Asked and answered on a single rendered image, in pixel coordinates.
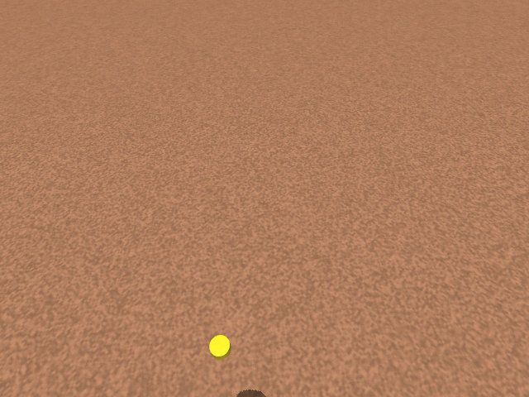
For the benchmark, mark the tin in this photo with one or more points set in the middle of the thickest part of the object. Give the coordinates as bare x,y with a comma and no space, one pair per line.
220,347

